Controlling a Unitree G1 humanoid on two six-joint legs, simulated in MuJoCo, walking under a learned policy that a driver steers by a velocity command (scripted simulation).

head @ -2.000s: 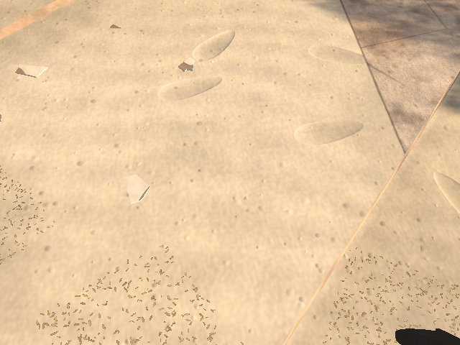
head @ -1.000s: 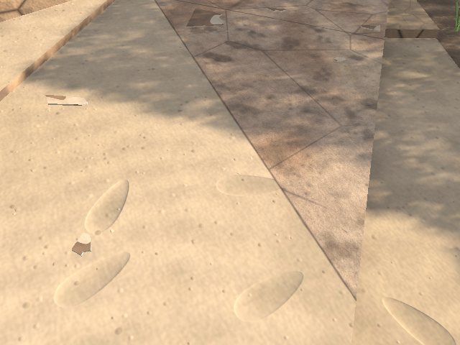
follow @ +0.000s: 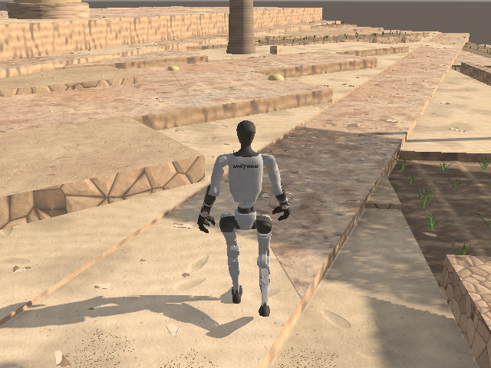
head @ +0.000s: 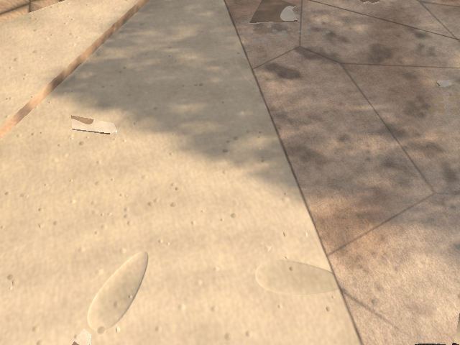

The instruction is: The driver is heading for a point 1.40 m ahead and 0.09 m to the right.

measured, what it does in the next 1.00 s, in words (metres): walks ahead: right foot, then left foot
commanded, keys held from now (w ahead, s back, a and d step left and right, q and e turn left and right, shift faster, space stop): q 0.20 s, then e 0.80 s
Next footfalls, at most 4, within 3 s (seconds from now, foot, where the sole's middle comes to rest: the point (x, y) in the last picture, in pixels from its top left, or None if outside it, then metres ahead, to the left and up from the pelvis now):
0.40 right None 0.24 -0.15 -0.75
0.68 left None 0.15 0.07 -0.75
1.12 right None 0.12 -0.18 -0.75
1.66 left None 0.09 0.06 -0.75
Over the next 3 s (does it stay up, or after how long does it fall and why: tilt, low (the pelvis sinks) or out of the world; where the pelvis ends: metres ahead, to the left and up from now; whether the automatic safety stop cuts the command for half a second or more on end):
stays up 0.06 -0.11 0.03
